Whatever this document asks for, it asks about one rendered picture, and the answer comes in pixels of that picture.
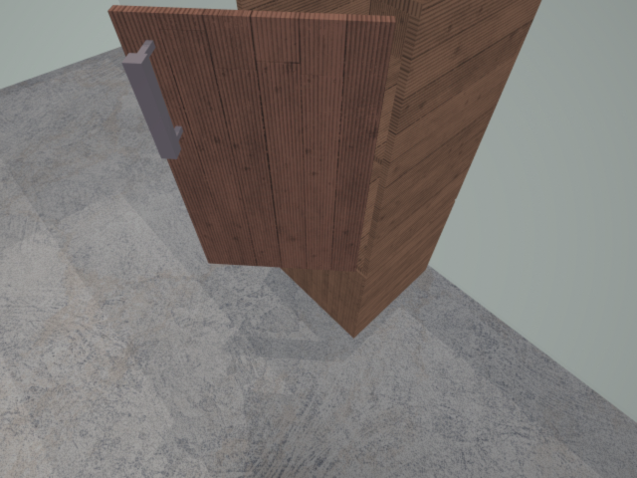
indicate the cupboard door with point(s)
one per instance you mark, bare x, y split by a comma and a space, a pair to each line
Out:
280, 114

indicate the handle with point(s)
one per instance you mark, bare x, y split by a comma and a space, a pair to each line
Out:
145, 86

